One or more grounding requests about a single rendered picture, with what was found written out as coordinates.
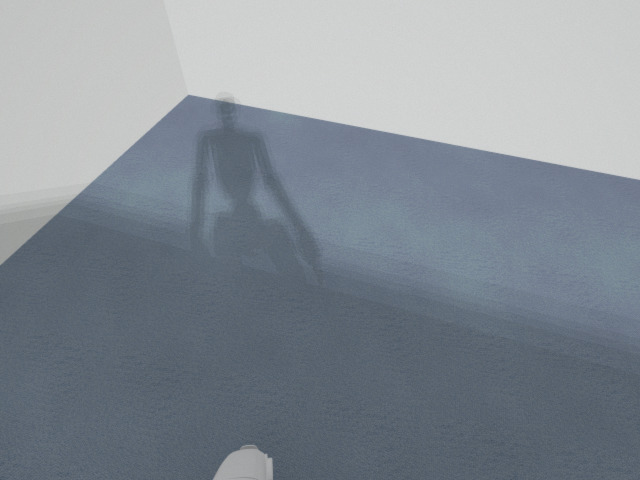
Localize robot left thigh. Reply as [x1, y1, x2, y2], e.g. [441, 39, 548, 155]
[213, 449, 273, 480]

